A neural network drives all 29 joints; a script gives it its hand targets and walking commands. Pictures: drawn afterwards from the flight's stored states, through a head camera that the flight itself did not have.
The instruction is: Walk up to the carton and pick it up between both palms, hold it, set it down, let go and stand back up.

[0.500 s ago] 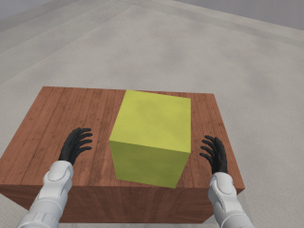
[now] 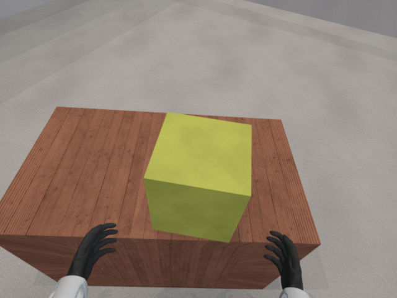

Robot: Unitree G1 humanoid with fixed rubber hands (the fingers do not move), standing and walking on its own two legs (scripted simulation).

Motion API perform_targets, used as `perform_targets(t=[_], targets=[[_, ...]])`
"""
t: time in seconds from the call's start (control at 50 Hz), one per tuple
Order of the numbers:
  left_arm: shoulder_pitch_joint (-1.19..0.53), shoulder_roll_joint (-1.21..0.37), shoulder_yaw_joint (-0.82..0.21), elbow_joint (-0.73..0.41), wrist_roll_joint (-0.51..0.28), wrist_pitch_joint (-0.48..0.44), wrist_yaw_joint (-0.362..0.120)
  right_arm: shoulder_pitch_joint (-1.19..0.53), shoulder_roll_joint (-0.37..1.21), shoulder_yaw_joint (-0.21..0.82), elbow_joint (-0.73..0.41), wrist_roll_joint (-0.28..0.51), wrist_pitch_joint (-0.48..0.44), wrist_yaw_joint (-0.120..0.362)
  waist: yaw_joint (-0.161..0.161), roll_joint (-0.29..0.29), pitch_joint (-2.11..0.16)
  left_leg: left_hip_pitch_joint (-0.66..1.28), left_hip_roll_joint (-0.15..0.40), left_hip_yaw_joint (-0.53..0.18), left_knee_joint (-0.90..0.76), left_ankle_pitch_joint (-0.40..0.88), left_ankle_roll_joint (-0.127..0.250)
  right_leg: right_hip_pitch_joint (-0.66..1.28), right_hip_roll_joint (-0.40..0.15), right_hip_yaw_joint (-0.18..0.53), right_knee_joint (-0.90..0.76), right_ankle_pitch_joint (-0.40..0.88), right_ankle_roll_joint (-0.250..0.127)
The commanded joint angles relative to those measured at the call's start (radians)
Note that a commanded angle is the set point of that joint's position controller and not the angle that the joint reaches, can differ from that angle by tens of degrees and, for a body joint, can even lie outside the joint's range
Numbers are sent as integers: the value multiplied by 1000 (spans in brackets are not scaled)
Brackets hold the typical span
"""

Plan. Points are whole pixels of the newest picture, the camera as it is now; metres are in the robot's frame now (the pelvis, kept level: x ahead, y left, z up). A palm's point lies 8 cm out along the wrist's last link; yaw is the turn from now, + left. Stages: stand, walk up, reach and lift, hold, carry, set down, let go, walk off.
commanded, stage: set down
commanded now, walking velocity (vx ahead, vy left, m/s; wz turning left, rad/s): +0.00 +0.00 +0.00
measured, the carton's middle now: (199, 180) +0.41 +0.01 -0.05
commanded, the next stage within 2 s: let go in 1.00 s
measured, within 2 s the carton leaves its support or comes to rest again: neither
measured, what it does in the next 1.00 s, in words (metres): stands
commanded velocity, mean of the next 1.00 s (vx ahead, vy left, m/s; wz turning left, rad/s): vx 0.00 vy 0.00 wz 0.00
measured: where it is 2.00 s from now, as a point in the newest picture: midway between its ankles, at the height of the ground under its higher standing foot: outside the picture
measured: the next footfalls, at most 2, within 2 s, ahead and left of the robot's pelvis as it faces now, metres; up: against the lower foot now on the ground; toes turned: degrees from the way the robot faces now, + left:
none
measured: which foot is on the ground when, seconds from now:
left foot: down 0.00-1.00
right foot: down 0.00-1.00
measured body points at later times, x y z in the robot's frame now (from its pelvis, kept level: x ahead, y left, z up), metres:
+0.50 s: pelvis +0.02 -0.01 +0.01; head +0.00 +0.00 +0.46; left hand +0.20 +0.22 -0.07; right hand +0.20 -0.21 -0.07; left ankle +0.01 +0.12 -0.73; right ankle +0.00 -0.13 -0.73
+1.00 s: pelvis +0.03 -0.02 +0.01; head +0.02 -0.01 +0.46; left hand +0.19 +0.21 -0.08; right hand +0.18 -0.24 -0.08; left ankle +0.01 +0.12 -0.73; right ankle +0.00 -0.13 -0.73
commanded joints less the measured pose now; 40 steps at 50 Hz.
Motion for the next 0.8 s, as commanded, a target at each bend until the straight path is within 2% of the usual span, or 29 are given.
perform_targets(t=[0.0,0.08,0.24,0.26,0.28,0.38,0.46,0.7,0.78], targets=[[-262,193,2,-256,-57,-68,57,-238,-111,-68,-267,-40,-25,36,-13,119,-221,62,-18,24,-121,83,-30,11,6,30,-78,-21,-64],[-202,188,-16,-246,-59,-56,91,-174,-110,-46,-242,-31,9,64,-15,125,-242,86,-17,32,-122,154,-35,55,3,40,-58,54,-63],[-66,126,13,-155,15,82,58,-76,-132,-26,-141,-41,68,57,1,75,-139,183,-28,41,-159,295,-43,79,9,28,-134,130,-55],[-12,99,21,-156,46,113,65,-53,-168,-31,-113,-29,84,68,27,110,-141,213,-24,25,-156,337,-58,76,24,20,-138,132,-59],[-22,99,21,-171,49,129,66,-57,-174,-43,-131,-30,88,71,17,96,-142,223,-24,30,-157,353,-57,75,27,18,-152,135,-56],[-12,85,38,-200,73,173,63,-32,-183,-46,-176,-57,109,73,16,44,-91,249,-33,46,-173,373,-52,87,25,14,-183,183,-39],[-19,87,50,-224,89,194,66,-25,-181,-44,-202,-78,128,80,23,28,-68,240,-37,59,-189,342,-45,91,16,19,-194,183,-30],[16,76,61,-297,147,313,93,21,-192,-56,-183,-125,197,100,1,65,-101,266,-41,69,-209,337,-45,100,1,17,-204,239,-19],[41,65,69,-297,164,360,94,31,-206,-57,-174,-140,216,105,-4,53,-98,276,-43,70,-213,358,-44,103,3,9,-210,274,-15]])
